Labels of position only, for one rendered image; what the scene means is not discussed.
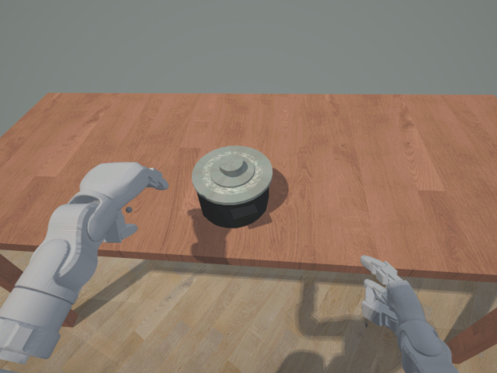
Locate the robot right forearm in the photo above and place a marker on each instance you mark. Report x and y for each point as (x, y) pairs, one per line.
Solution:
(422, 350)

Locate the lid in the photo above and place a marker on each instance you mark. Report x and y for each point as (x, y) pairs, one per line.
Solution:
(212, 185)

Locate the left robot hand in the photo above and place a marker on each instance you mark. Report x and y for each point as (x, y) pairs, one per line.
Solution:
(121, 182)

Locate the right robot hand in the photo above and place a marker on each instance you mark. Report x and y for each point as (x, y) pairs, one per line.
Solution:
(397, 303)

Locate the pot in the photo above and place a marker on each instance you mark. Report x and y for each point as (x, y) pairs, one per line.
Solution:
(234, 216)

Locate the knob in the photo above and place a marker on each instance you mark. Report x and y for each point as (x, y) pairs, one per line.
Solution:
(231, 165)

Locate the table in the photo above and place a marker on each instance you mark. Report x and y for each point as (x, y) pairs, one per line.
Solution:
(404, 178)

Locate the robot left forearm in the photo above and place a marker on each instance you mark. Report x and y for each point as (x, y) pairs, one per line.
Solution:
(35, 310)

